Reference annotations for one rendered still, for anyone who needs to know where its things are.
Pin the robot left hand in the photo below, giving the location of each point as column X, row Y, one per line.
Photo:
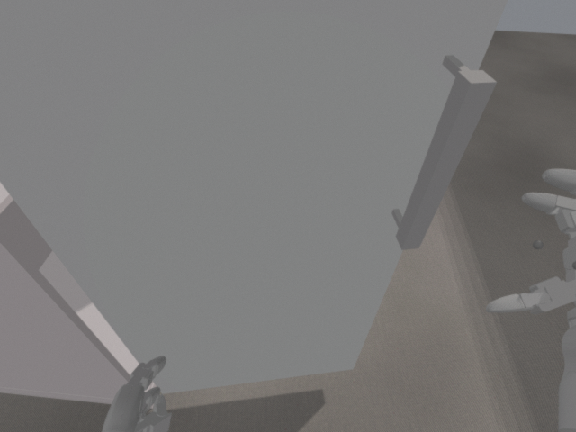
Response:
column 131, row 402

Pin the handle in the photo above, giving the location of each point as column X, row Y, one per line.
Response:
column 465, row 104

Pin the fridge door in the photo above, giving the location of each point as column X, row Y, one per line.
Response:
column 219, row 176

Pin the robot right forearm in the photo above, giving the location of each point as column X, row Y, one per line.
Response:
column 567, row 387

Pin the robot right hand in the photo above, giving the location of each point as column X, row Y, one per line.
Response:
column 554, row 292

